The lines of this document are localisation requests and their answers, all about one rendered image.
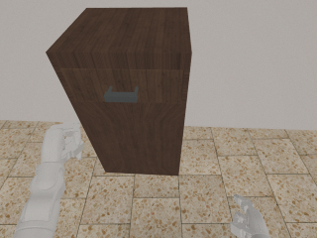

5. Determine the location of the right robot hand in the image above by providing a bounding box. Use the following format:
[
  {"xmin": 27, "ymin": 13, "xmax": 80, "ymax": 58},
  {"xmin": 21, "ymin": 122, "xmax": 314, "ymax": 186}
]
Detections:
[{"xmin": 230, "ymin": 194, "xmax": 269, "ymax": 238}]

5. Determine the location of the cabinet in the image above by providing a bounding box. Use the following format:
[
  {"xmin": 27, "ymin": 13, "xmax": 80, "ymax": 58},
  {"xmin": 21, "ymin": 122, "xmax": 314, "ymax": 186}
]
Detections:
[{"xmin": 46, "ymin": 7, "xmax": 192, "ymax": 177}]

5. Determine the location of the handle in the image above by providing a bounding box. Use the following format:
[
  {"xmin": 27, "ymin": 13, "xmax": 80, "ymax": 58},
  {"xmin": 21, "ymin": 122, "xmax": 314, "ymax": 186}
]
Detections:
[{"xmin": 104, "ymin": 85, "xmax": 139, "ymax": 103}]

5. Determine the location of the left robot hand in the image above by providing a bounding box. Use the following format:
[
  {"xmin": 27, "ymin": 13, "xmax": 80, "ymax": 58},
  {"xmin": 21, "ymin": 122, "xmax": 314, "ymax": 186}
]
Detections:
[{"xmin": 41, "ymin": 120, "xmax": 84, "ymax": 165}]

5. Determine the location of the drawer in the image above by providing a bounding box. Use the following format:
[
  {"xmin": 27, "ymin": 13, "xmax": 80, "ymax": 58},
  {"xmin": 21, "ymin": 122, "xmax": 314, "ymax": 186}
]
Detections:
[{"xmin": 60, "ymin": 68, "xmax": 183, "ymax": 103}]

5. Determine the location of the robot left forearm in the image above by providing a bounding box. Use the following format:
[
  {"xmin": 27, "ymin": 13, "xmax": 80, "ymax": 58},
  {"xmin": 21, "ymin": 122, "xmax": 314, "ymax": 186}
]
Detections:
[{"xmin": 13, "ymin": 162, "xmax": 65, "ymax": 238}]

